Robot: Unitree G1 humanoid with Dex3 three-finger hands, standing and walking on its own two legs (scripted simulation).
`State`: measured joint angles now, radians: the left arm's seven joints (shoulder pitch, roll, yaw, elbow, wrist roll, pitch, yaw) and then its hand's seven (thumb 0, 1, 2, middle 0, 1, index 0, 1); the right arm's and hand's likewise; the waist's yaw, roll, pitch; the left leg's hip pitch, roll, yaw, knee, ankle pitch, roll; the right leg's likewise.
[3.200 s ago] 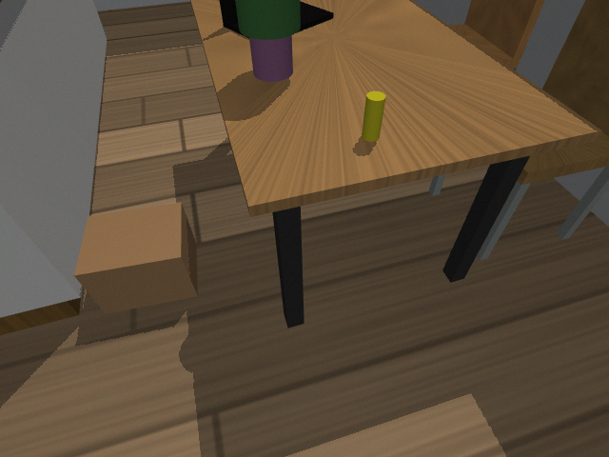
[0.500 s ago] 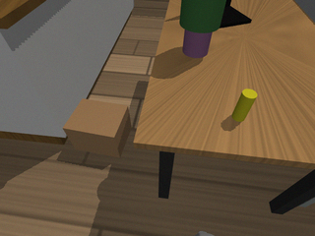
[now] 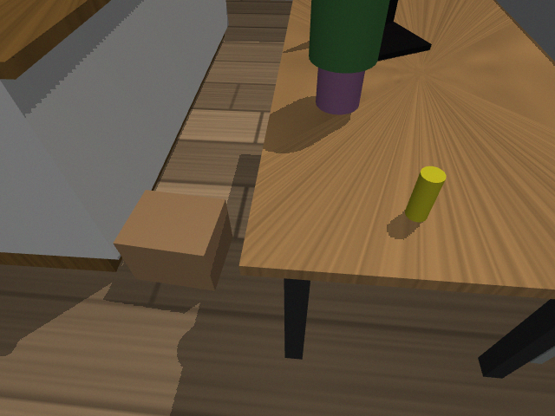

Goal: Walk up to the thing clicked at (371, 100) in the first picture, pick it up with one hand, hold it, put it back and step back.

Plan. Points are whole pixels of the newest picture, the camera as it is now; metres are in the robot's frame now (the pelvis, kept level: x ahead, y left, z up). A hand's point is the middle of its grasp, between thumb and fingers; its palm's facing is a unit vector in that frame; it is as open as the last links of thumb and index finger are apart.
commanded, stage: walk up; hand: right
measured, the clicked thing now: (424, 195) +0.50 -0.22 +0.02
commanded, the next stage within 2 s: stand in 0.82 s
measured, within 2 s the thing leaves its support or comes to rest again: neither
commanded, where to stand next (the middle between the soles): +0.06 +0.01 m, yaw -3 degrees
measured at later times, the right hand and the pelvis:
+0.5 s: hand out of the picture +0.07 -0.26 -0.14, palm faces +0.03 +0.94 -0.34, open 7.4 cm; pelvis +0.00 +0.00 +0.01, yaw -3 degrees
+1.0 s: hand out of the picture +0.08 -0.26 -0.14, palm faces +0.06 +0.94 -0.33, open 7.4 cm; pelvis +0.01 +0.00 +0.02, yaw -3 degrees
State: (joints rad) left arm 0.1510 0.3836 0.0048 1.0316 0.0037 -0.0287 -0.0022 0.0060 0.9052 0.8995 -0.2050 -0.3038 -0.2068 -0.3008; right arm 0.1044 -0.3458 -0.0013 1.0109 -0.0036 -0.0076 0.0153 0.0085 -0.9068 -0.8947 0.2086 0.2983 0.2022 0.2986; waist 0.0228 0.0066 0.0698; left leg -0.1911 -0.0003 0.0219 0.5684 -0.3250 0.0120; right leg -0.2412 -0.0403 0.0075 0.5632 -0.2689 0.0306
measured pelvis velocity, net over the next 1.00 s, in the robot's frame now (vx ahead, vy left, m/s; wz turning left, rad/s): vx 0.01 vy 0.00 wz -0.05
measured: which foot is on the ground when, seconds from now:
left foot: down 0.00-1.00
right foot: down 0.00-1.00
